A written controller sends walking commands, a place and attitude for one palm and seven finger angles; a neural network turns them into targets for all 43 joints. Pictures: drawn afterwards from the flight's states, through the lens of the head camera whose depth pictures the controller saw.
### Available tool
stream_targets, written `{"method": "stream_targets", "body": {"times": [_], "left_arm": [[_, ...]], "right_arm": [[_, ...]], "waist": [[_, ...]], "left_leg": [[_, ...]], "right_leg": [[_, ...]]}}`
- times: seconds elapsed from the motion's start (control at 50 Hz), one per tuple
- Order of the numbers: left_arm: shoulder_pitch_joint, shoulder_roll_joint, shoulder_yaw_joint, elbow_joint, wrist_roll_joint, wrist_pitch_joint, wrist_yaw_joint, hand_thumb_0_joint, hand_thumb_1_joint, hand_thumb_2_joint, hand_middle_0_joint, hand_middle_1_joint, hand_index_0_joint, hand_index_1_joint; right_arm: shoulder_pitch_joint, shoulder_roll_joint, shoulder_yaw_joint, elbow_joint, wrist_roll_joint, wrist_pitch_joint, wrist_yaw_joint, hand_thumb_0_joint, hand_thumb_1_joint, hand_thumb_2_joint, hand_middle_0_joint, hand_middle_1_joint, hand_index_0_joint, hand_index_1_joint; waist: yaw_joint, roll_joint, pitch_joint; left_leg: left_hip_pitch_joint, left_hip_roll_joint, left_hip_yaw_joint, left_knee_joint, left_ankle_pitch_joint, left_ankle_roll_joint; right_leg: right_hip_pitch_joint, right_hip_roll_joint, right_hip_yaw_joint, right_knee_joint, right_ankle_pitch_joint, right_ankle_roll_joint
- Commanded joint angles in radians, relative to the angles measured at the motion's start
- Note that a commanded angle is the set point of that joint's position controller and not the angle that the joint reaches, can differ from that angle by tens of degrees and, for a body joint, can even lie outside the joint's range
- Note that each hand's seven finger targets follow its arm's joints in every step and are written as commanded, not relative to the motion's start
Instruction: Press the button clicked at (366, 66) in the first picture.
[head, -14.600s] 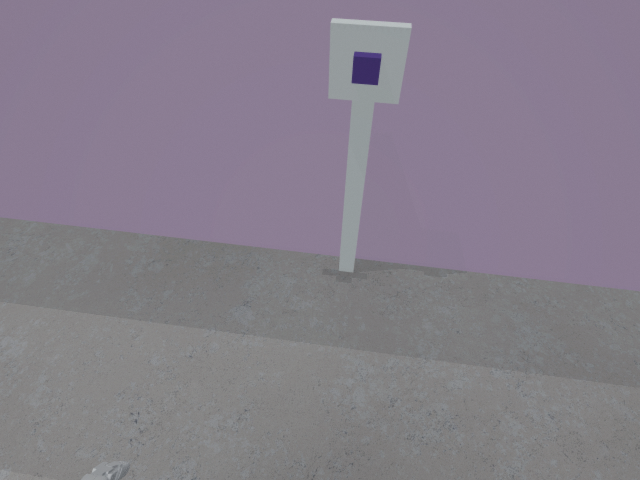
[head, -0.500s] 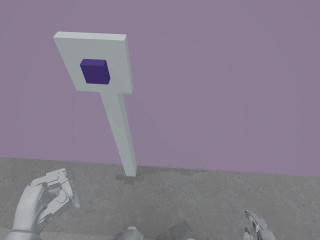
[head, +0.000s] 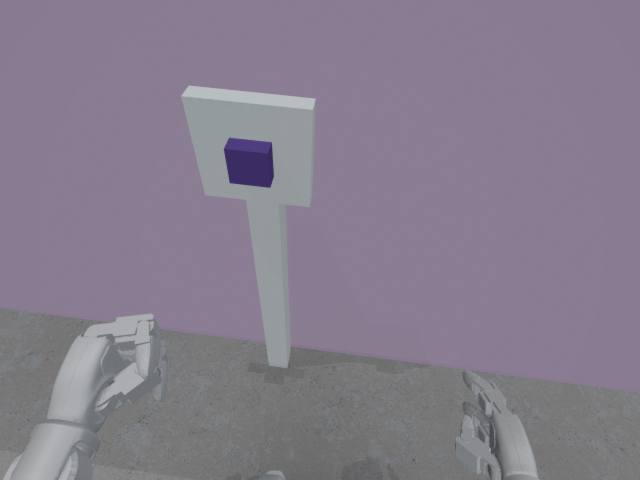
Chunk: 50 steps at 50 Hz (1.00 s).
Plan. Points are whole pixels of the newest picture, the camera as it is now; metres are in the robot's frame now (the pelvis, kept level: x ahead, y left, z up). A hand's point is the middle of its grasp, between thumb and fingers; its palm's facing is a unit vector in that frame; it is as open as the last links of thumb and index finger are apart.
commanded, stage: raise the hand and make a fist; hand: left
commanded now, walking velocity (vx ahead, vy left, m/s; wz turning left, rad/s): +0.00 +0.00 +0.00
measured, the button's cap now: (250, 161) +0.52 +0.15 +0.11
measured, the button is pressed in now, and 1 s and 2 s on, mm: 0 0 0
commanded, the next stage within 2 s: aim a knuckle at the button in 0.64 s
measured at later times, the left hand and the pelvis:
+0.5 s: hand (149, 351) +0.23 +0.20 +0.10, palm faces -0.04 -1.00 -0.04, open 3.1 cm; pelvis +0.00 +0.00 +0.02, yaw +0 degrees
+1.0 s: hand (187, 331) +0.25 +0.17 +0.10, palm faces -0.05 -1.00 -0.05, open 3.1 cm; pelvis -0.01 -0.03 +0.01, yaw +0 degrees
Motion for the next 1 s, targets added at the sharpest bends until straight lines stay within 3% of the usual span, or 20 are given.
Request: {"method": "stream_targets", "body": {"times": [0.0,0.02,0.08,0.18,0.22,0.28,0.32,0.34,0.38,0.46,0.48,0.54,0.58,0.64,0.68,0.72,0.78,0.8,0.96,0.98], "left_arm": [[-0.13,0.129,0.088,-0.219,-0.023,-0.034,-0.004,0.0,0.9,0.9,-1.3,-1.5,-1.3,-1.5],[-0.143,0.134,0.086,-0.228,-0.02,-0.03,-0.006,0.0,0.9,0.9,-1.3,-1.5,-1.3,-1.5],[-0.164,0.151,0.105,-0.187,-0.025,-0.005,-0.011,0.0,0.9,0.9,-1.3,-1.5,-1.3,-1.5],[-0.2,0.183,0.138,-0.176,-0.038,0.02,-0.022,0.0,0.9,0.9,-1.3,-1.5,-1.3,-1.5],[-0.229,0.183,0.139,-0.197,-0.042,0.023,-0.023,0.0,0.9,0.9,-1.3,-1.5,-1.3,-1.5],[-0.182,0.156,0.129,-0.133,-0.048,0.035,-0.03,0.0,0.9,0.9,-1.3,-1.5,-1.3,-1.5],[-0.19,0.154,0.121,-0.144,-0.045,0.038,-0.033,0.0,0.9,0.9,-1.3,-1.5,-1.3,-1.5],[-0.192,0.156,0.123,-0.15,-0.045,0.037,-0.033,0.0,0.9,0.9,-1.3,-1.5,-1.3,-1.5],[-0.192,0.167,0.134,-0.143,-0.044,0.032,-0.027,0.0,0.9,0.9,-1.3,-1.5,-1.3,-1.5],[-0.21,0.174,0.144,-0.178,-0.041,0.004,-0.013,0.0,0.9,0.9,-1.3,-1.5,-1.3,-1.5],[-0.205,0.182,0.151,-0.158,-0.042,0.001,-0.011,0.0,0.9,0.9,-1.3,-1.5,-1.3,-1.5],[-0.213,0.166,0.136,-0.166,-0.04,-0.016,-0.012,0.0,0.9,0.9,-1.3,-1.5,-1.3,-1.5],[-0.214,0.166,0.133,-0.151,-0.041,-0.02,-0.016,0.0,0.9,0.9,-1.3,-1.5,-1.3,-1.5],[-0.222,0.162,0.122,-0.159,-0.04,-0.023,-0.025,0.0,0.9,0.9,-1.3,-1.5,-1.3,-1.5],[-0.218,0.178,0.135,-0.136,-0.042,-0.018,-0.026,0.0,0.9,0.9,-1.3,-1.5,-1.3,-1.5],[-0.214,0.166,0.131,-0.125,-0.047,-0.014,-0.031,0.0,0.9,0.9,-1.3,-1.5,-1.3,-1.5],[-0.337,0.163,0.111,-0.085,-0.05,-0.021,-0.033,0.0,0.9,0.9,-1.3,-1.5,-1.3,-1.5],[-0.376,0.171,0.111,-0.076,-0.047,-0.027,-0.034,0.0,0.9,0.9,-1.3,-1.5,-1.3,-1.5],[-0.461,0.204,0.134,0.054,-0.036,-0.041,-0.037,0.0,0.9,0.9,-1.3,-1.5,-1.3,-1.5],[-0.474,0.223,0.149,0.083,-0.038,-0.04,-0.037,0.0,0.9,0.9,-1.3,-1.5,-1.3,-1.5]], "right_arm": [[-0.045,-0.163,-0.063,-0.142,0.004,-0.047,-0.017,0.0,-0.9,-0.9,0.2,0.3,0.2,0.3],[-0.045,-0.163,-0.062,-0.14,0.004,-0.049,-0.018,0.0,-0.9,-0.9,0.2,0.3,0.2,0.3],[-0.05,-0.169,-0.057,-0.131,0.002,-0.053,-0.02,0.0,-0.9,-0.9,0.2,0.3,0.2,0.3],[-0.052,-0.174,-0.054,-0.12,0.003,-0.063,-0.023,0.0,-0.9,-0.9,0.2,0.3,0.2,0.3],[-0.056,-0.17,-0.056,-0.116,0.006,-0.067,-0.024,0.0,-0.9,-0.9,0.2,0.3,0.2,0.3],[-0.054,-0.175,-0.057,-0.111,0.006,-0.073,-0.02,0.0,-0.9,-0.9,0.2,0.3,0.2,0.3],[-0.054,-0.176,-0.062,-0.114,0.008,-0.073,-0.019,0.0,-0.9,-0.9,0.2,0.3,0.2,0.3],[-0.054,-0.176,-0.063,-0.114,0.007,-0.074,-0.018,0.0,-0.9,-0.9,0.2,0.3,0.2,0.3],[-0.054,-0.179,-0.063,-0.113,0.005,-0.074,-0.018,0.0,-0.9,-0.9,0.2,0.3,0.2,0.3],[-0.056,-0.172,-0.064,-0.113,0.004,-0.079,-0.019,0.0,-0.9,-0.9,0.2,0.3,0.2,0.3],[-0.053,-0.175,-0.063,-0.108,0.002,-0.078,-0.019,0.0,-0.9,-0.9,0.2,0.3,0.2,0.3],[-0.057,-0.17,-0.063,-0.103,0.005,-0.081,-0.019,0.0,-0.9,-0.9,0.2,0.3,0.2,0.3],[-0.053,-0.174,-0.063,-0.097,0.005,-0.082,-0.019,0.0,-0.9,-0.9,0.2,0.3,0.2,0.3],[-0.06,-0.171,-0.064,-0.099,0.01,-0.084,-0.022,0.0,-0.9,-0.9,0.2,0.3,0.2,0.3],[-0.057,-0.174,-0.062,-0.093,0.006,-0.085,-0.024,0.0,-0.9,-0.9,0.2,0.3,0.2,0.3],[-0.061,-0.172,-0.062,-0.096,0.009,-0.084,-0.027,0.0,-0.9,-0.9,0.2,0.3,0.2,0.3],[-0.059,-0.178,-0.058,-0.078,0.008,-0.081,-0.036,0.0,-0.9,-0.9,0.2,0.3,0.2,0.3],[-0.06,-0.178,-0.061,-0.074,0.01,-0.08,-0.04,0.0,-0.9,-0.9,0.2,0.3,0.2,0.3],[-0.054,-0.174,-0.062,-0.06,0.01,-0.069,-0.043,0.0,-0.9,-0.9,0.2,0.3,0.2,0.3],[-0.048,-0.177,-0.061,-0.056,0.008,-0.063,-0.042,0.0,-0.9,-0.9,0.2,0.3,0.2,0.3]], "waist": [[-0.011,0.062,-0.125],[-0.013,0.087,-0.128],[-0.01,0.03,-0.099],[0.003,0.047,-0.119],[0.001,0.079,-0.122],[0.004,0.016,-0.09],[0.002,0.038,-0.086],[0.005,0.056,-0.091],[0.003,0.012,-0.075],[0.004,0.059,-0.09],[-0.002,0.011,-0.075],[-0.002,0.065,-0.079],[-0.008,0.025,-0.073],[-0.007,0.06,-0.075],[-0.012,0.017,-0.063],[-0.008,0.02,-0.062],[-0.03,-0.02,-0.023],[-0.032,0.002,-0.037],[-0.012,0.012,-0.101],[-0.013,-0.027,-0.095]], "left_leg": [[0.276,0.041,-0.152,-0.229,0.126,-0.06],[0.293,0.043,-0.156,-0.236,0.124,-0.062],[0.283,0.044,-0.167,-0.258,0.104,-0.061],[0.317,0.04,-0.161,-0.281,0.139,-0.062],[0.34,0.039,-0.154,-0.289,0.147,-0.065],[0.318,0.036,-0.152,-0.298,0.133,-0.061],[0.327,0.035,-0.146,-0.3,0.137,-0.062],[0.33,0.032,-0.144,-0.303,0.13,-0.062],[0.309,0.03,-0.138,-0.302,0.113,-0.057],[0.327,0.027,-0.132,-0.304,0.097,-0.056],[0.308,0.026,-0.127,-0.297,0.095,-0.051],[0.324,0.024,-0.118,-0.294,0.102,-0.053],[0.309,0.022,-0.114,-0.286,0.101,-0.048],[0.32,0.018,-0.109,-0.286,0.088,-0.047],[0.304,0.017,-0.107,-0.283,0.084,-0.042],[0.3,0.013,-0.099,-0.279,0.085,-0.042],[0.276,0.011,-0.098,-0.27,0.047,-0.039],[0.283,0.006,-0.09,-0.262,0.054,-0.038],[0.291,0.002,-0.07,-0.246,0.129,-0.038],[0.27,0.002,-0.07,-0.24,0.136,-0.036]], "right_leg": [[-0.065,0.036,0.001,-0.122,0.146,-0.032],[-0.067,0.034,0.002,-0.126,0.147,-0.032],[-0.045,0.038,0.0,-0.145,0.145,-0.032],[-0.004,0.036,0.002,-0.171,0.167,-0.034],[0.005,0.031,0.002,-0.184,0.171,-0.033],[0.014,0.036,0.0,-0.198,0.168,-0.032],[0.005,0.033,0.001,-0.201,0.17,-0.03],[0.008,0.031,0.004,-0.202,0.167,-0.031],[0.018,0.034,0.007,-0.209,0.159,-0.031],[0.014,0.028,0.013,-0.212,0.145,-0.031],[0.018,0.033,0.017,-0.217,0.141,-0.029],[0.014,0.027,0.02,-0.219,0.144,-0.03],[0.02,0.03,0.024,-0.224,0.143,-0.028],[0.014,0.025,0.03,-0.232,0.132,-0.027],[0.016,0.027,0.035,-0.241,0.127,-0.024],[0.019,0.024,0.038,-0.246,0.121,-0.023],[-0.009,0.024,0.051,-0.256,0.079,-0.016],[-0.007,0.018,0.06,-0.259,0.078,-0.015],[0.034,0.006,0.082,-0.254,0.148,-0.015],[0.045,0.007,0.092,-0.256,0.152,-0.013]]}}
